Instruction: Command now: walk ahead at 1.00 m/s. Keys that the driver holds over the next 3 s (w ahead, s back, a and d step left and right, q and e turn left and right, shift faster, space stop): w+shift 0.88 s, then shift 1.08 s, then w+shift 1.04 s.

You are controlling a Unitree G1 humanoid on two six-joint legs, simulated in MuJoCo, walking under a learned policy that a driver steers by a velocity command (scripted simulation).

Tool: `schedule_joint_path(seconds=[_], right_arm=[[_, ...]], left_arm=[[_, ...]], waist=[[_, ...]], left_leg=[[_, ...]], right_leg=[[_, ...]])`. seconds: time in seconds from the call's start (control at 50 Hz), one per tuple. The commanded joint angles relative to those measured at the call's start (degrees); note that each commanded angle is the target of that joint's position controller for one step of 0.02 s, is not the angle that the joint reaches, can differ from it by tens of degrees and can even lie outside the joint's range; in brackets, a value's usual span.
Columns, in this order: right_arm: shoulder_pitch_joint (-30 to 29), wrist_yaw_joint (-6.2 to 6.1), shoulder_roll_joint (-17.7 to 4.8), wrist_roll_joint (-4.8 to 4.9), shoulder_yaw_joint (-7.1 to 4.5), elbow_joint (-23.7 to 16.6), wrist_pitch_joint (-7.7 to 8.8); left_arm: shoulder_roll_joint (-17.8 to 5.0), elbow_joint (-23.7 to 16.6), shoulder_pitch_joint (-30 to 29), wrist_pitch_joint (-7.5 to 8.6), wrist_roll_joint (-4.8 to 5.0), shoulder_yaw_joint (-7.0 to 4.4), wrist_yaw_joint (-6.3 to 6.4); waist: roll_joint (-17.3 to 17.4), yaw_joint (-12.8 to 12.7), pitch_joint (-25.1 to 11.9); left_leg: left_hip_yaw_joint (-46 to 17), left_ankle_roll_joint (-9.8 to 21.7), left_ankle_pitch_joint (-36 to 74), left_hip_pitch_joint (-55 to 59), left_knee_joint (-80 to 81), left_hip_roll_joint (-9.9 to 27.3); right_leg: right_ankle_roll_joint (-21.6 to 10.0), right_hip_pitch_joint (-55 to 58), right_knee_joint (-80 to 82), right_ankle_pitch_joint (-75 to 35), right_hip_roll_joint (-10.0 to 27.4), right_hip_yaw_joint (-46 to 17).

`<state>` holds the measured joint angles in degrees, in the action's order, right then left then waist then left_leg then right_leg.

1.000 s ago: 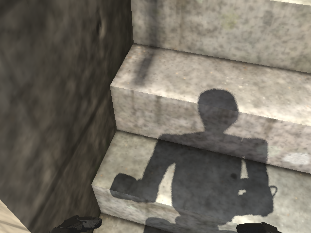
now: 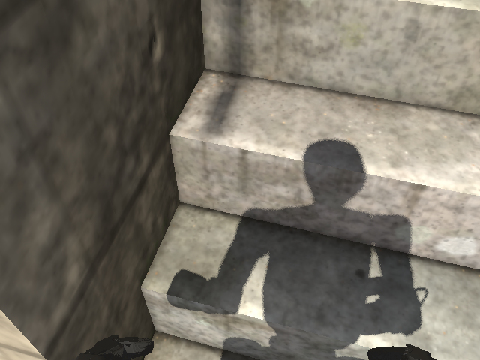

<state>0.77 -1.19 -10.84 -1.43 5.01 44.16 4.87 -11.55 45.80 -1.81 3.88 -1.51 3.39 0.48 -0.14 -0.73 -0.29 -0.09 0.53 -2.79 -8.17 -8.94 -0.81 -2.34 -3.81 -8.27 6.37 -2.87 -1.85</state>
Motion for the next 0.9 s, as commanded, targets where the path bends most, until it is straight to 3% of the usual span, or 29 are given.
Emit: schedule_joint_path(seconds=[0.02,0.04,0.06,0.1,0.12,0.18,0.2,0.26,0.28,0.34,0.36,0.44,0.46,0.52,0.54,0.62,0.64,0.72,0.74,0.82,0.84,0.9], right_arm=[[-5.0,-0.11,-4.3,-0.01,-1.14,-4.7,0.99],[-4.5,-0.14,-4.7,0.18,-1.24,-4.6,1.00],[-5.6,-0.13,-4.5,-0.03,-1.20,-4.7,0.96],[-4.5,-0.14,-4.7,0.17,-1.25,-4.6,0.99],[-5.5,-0.13,-4.5,-0.03,-1.24,-4.7,0.96],[-4.6,-0.14,-4.7,0.18,-1.28,-4.6,0.99],[-5.6,-0.13,-4.5,-0.03,-1.24,-4.7,0.96],[-4.6,-0.14,-4.7,0.18,-1.31,-4.6,0.98],[-5.6,-0.12,-4.5,-0.03,-1.27,-4.7,0.95],[-4.6,-0.14,-4.7,0.18,-1.33,-4.6,0.98],[-5.7,-0.12,-4.5,-0.03,-1.30,-4.7,0.94],[-4.8,-0.13,-4.7,0.18,-1.35,-4.7,0.97],[-5.8,-0.12,-4.4,-0.03,-1.33,-4.8,0.94],[-4.7,-0.13,-4.7,0.18,-1.40,-4.7,0.97],[-5.7,-0.11,-4.4,-0.03,-1.37,-4.8,0.93],[-4.8,-0.12,-4.6,0.18,-1.43,-4.7,0.96],[-5.8,-0.11,-4.4,-0.03,-1.40,-4.9,0.93],[-4.9,-0.12,-4.6,0.18,-1.47,-4.7,0.96],[-5.8,-0.11,-4.3,-0.03,-1.44,-4.9,0.92],[-4.9,-0.12,-4.5,0.19,-1.51,-4.8,0.95],[-5.9,-0.11,-4.3,-0.02,-1.49,-4.9,0.92],[-4.5,-0.15,-4.2,-0.16,-1.51,-4.4,0.95]], left_arm=[[-4.8,-4.9,-6.0,0.97,-0.02,-1.19,0.14],[-5.1,-4.7,-5.4,0.97,0.30,-1.27,0.13],[-4.9,-4.8,-6.2,0.98,-0.06,-1.25,0.14],[-5.2,-4.6,-5.4,0.95,0.29,-1.29,0.15],[-4.9,-4.8,-6.2,0.98,-0.05,-1.29,0.16],[-5.1,-4.7,-5.4,0.96,0.31,-1.31,0.14],[-4.9,-4.8,-6.2,0.97,-0.06,-1.30,0.15],[-5.1,-4.7,-5.4,0.95,0.30,-1.34,0.15],[-4.9,-4.8,-6.2,0.96,-0.06,-1.32,0.16],[-5.1,-4.7,-5.4,0.94,0.30,-1.36,0.16],[-4.8,-4.9,-6.2,0.96,-0.06,-1.35,0.17],[-5.0,-4.7,-5.4,0.93,0.29,-1.38,0.16],[-4.8,-4.9,-6.2,0.95,-0.06,-1.37,0.19],[-5.0,-4.8,-5.4,0.93,0.30,-1.42,0.18],[-4.8,-4.9,-6.2,0.95,-0.06,-1.41,0.19],[-4.9,-4.8,-5.4,0.92,0.29,-1.44,0.18],[-4.7,-5.0,-6.2,0.94,-0.06,-1.44,0.20],[-4.9,-4.9,-5.4,0.92,0.29,-1.47,0.19],[-4.7,-5.1,-6.2,0.94,-0.06,-1.47,0.21],[-4.9,-4.9,-5.4,0.91,0.28,-1.50,0.19],[-4.6,-5.1,-6.2,0.93,-0.06,-1.50,0.22],[-4.7,-5.0,-5.4,0.88,-0.18,-1.53,0.24]], waist=[[0.2,0.0,-8.7],[0.2,0.0,-9.7],[0.5,-0.1,-7.4],[0.2,0.0,-9.7],[0.5,-0.1,-7.4],[0.3,0.0,-9.7],[0.5,-0.1,-7.4],[0.3,0.0,-9.7],[0.5,-0.1,-7.4],[0.3,0.0,-9.7],[0.5,-0.1,-7.4],[0.3,0.0,-9.7],[0.5,-0.1,-7.4],[0.3,0.0,-9.7],[0.5,-0.1,-7.4],[0.3,-0.1,-9.7],[0.5,-0.2,-7.5],[0.3,-0.1,-9.7],[0.5,-0.2,-7.5],[0.3,-0.1,-9.7],[0.5,-0.2,-7.5],[0.3,-0.1,-9.0]], left_leg=[[-7.7,-0.1,7.2,5.6,-1.2,9.1],[-7.8,-0.3,5.4,5.9,0.4,9.3],[-7.7,-0.1,6.7,5.2,-1.0,9.1],[-7.8,-0.3,5.6,6.0,0.3,9.3],[-7.7,-0.1,6.8,5.3,-1.0,9.0],[-7.9,-0.3,5.4,6.0,0.4,9.3],[-7.8,-0.1,6.7,5.2,-1.0,9.0],[-7.9,-0.3,5.4,6.0,0.4,9.3],[-7.9,-0.1,6.7,5.3,-1.0,9.0],[-8.0,-0.3,5.4,6.0,0.4,9.3],[-7.9,-0.1,6.7,5.3,-1.0,9.0],[-8.0,-0.3,5.3,6.0,0.4,9.3],[-8.0,-0.1,6.8,5.3,-1.0,9.0],[-8.1,-0.3,5.4,6.0,0.4,9.2],[-8.0,-0.1,6.7,5.3,-1.0,8.9],[-8.2,-0.3,5.2,6.0,0.4,9.2],[-8.1,-0.1,6.8,5.3,-1.0,8.9],[-8.2,-0.3,5.2,6.0,0.4,9.2],[-8.1,-0.1,6.8,5.3,-1.1,8.9],[-8.3,-0.2,5.2,6.0,0.3,9.2],[-8.2,0.0,6.8,5.3,-1.1,8.9],[-7.7,-0.1,9.1,5.9,-2.1,8.8]], right_leg=[[-0.3,0.9,-0.8,-11.8,11.1,-7.0],[0.0,1.2,0.5,-9.8,11.1,-6.8],[-0.3,0.4,-0.4,-11.2,11.1,-7.1],[0.0,1.2,0.4,-9.9,11.1,-6.9],[-0.3,0.4,-0.5,-11.3,11.1,-7.1],[0.0,1.2,0.4,-9.7,11.1,-6.8],[-0.2,0.4,-0.5,-11.1,11.1,-7.1],[0.0,1.2,0.4,-9.7,11.1,-6.9],[-0.2,0.4,-0.5,-11.1,11.1,-7.1],[0.0,1.1,0.4,-9.6,11.1,-6.9],[-0.2,0.3,-0.5,-11.0,11.1,-7.1],[0.1,1.1,0.4,-9.4,11.1,-6.9],[-0.2,0.3,-0.6,-11.0,11.1,-7.1],[0.1,1.1,0.3,-9.5,11.0,-6.9],[-0.2,0.3,-0.6,-10.9,11.0,-7.1],[0.1,1.0,0.3,-9.3,11.0,-6.9],[-0.1,0.3,-0.6,-10.9,11.0,-7.1],[0.1,1.0,0.3,-9.3,11.0,-6.9],[-0.1,0.3,-0.7,-10.9,11.0,-7.1],[0.1,1.0,0.3,-9.3,11.0,-6.9],[-0.1,0.2,-0.7,-10.9,11.0,-7.1],[0.0,1.0,-1.7,-12.4,11.0,-6.7]])
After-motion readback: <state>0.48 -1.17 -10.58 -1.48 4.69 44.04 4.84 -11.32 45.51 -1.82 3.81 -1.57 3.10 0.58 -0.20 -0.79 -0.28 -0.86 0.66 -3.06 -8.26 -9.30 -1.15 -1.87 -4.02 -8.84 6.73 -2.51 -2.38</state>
